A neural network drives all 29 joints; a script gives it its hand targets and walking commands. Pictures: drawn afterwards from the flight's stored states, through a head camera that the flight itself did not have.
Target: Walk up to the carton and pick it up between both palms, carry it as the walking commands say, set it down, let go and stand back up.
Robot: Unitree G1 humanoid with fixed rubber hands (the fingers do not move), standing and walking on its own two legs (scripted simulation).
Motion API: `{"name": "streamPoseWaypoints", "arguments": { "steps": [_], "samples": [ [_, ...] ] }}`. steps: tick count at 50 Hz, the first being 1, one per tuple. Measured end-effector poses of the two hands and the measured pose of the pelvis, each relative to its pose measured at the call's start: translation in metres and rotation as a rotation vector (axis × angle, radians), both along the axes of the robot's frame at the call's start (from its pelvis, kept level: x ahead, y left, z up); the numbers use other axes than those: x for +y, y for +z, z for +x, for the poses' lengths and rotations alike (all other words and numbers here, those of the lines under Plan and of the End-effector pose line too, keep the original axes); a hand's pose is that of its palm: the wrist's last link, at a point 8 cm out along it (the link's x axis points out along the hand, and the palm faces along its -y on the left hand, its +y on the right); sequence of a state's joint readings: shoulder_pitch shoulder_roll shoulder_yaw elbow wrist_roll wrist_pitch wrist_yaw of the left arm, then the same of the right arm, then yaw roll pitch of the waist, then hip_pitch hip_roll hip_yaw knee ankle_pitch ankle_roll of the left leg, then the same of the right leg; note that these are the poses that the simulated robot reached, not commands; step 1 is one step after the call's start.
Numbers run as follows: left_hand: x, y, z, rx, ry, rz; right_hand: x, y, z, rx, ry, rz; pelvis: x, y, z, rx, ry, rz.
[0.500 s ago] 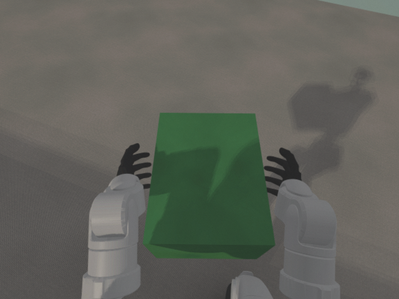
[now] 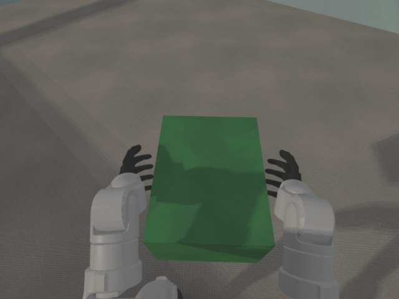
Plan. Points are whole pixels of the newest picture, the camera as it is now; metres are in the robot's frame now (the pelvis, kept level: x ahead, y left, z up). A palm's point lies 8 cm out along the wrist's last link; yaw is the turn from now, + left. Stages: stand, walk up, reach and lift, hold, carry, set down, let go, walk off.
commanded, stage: carry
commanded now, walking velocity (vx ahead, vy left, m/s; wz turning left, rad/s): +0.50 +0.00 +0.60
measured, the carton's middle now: (208, 186) +0.35 +0.00 +0.00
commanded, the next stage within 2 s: none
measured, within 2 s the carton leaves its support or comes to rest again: neither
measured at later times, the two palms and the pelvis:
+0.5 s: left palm (111, 100) +0.56 +0.26 +0.08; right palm (218, 82) +0.63 -0.02 +0.08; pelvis +0.31 +0.05 +0.00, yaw +13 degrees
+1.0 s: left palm (76, 59) +0.76 +0.43 +0.09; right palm (161, 40) +0.91 +0.18 +0.07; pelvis +0.59 +0.16 -0.01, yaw +33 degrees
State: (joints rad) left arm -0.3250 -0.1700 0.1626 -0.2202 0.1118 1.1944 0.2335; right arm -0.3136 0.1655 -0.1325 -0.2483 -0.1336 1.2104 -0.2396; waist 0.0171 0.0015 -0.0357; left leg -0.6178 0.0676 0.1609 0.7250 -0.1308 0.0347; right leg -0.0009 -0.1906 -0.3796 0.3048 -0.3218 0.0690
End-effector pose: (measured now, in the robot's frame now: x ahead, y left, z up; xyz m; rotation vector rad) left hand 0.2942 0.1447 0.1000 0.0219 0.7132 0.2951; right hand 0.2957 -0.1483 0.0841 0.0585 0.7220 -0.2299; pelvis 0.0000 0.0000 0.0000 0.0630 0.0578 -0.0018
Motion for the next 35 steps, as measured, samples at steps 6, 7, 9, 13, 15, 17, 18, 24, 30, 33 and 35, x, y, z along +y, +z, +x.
{"name": "streamPoseWaypoints", "arguments": {
  "steps": [6, 7, 9, 13, 15, 17, 18, 24, 30, 33, 35],
  "samples": [
    [0.029, -0.020, 0.093, -0.023, -0.023, -0.001, 0.029, -0.015, 0.090, -0.024, -0.016, -0.009, 0.031, -0.027, 0.096, -0.030, 0.005, -0.023],
    [0.035, -0.027, 0.109, -0.020, -0.026, -0.017, 0.034, -0.019, 0.104, -0.021, -0.016, -0.028, 0.036, -0.031, 0.110, -0.030, 0.016, -0.018],
    [0.044, -0.042, 0.130, 0.033, -0.012, -0.046, 0.044, -0.027, 0.127, 0.033, -0.004, -0.055, 0.041, -0.030, 0.130, -0.018, 0.037, -0.020],
    [0.063, -0.059, 0.157, 0.134, 0.013, -0.052, 0.063, -0.037, 0.167, 0.135, 0.030, -0.074, 0.048, -0.015, 0.168, -0.001, 0.073, -0.052],
    [0.074, -0.056, 0.173, 0.126, 0.042, -0.064, 0.074, -0.032, 0.191, 0.127, 0.057, -0.083, 0.050, -0.009, 0.187, 0.008, 0.099, -0.064],
    [0.084, -0.050, 0.190, 0.095, 0.077, -0.072, 0.085, -0.024, 0.218, 0.097, 0.088, -0.088, 0.051, -0.005, 0.207, 0.016, 0.128, -0.071],
    [0.089, -0.046, 0.199, 0.078, 0.095, -0.074, 0.091, -0.019, 0.232, 0.080, 0.106, -0.089, 0.052, -0.003, 0.218, 0.019, 0.142, -0.073],
    [0.117, -0.023, 0.256, 0.004, 0.203, -0.059, 0.123, -0.001, 0.319, 0.006, 0.219, -0.079, 0.051, -0.003, 0.296, 0.021, 0.225, -0.074],
    [0.133, -0.017, 0.325, -0.028, 0.289, -0.023, 0.146, -0.008, 0.411, -0.025, 0.301, -0.036, 0.049, -0.020, 0.385, 0.000, 0.341, -0.073],
    [0.146, -0.022, 0.345, 0.027, 0.338, -0.023, 0.162, -0.015, 0.443, 0.030, 0.346, -0.034, 0.051, -0.014, 0.417, -0.005, 0.412, -0.068],
    [0.156, -0.021, 0.353, 0.053, 0.379, -0.025, 0.177, -0.015, 0.462, 0.056, 0.386, -0.036, 0.055, -0.007, 0.437, -0.005, 0.444, -0.055]
  ]
}}
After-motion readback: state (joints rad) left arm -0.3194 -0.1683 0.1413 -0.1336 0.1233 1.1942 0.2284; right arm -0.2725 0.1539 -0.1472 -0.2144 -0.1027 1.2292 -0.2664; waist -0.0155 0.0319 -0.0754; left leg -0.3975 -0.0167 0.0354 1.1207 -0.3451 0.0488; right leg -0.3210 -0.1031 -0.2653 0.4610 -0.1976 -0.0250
